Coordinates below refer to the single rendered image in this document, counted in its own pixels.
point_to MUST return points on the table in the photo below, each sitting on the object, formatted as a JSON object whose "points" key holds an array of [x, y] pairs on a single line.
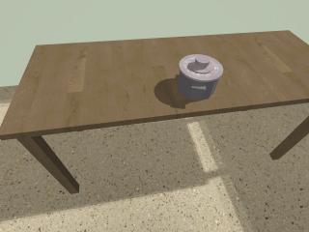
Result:
{"points": [[69, 87]]}

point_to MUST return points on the knob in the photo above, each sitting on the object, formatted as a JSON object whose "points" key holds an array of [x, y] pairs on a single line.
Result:
{"points": [[202, 61]]}

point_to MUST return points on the pot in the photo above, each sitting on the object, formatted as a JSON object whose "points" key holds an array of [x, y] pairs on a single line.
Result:
{"points": [[196, 90]]}

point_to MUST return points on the lid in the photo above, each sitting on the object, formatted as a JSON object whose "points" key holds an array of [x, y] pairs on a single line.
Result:
{"points": [[201, 74]]}

